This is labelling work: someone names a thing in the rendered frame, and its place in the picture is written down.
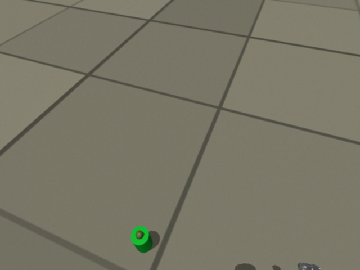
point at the bottle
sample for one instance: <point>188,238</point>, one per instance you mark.
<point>141,239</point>

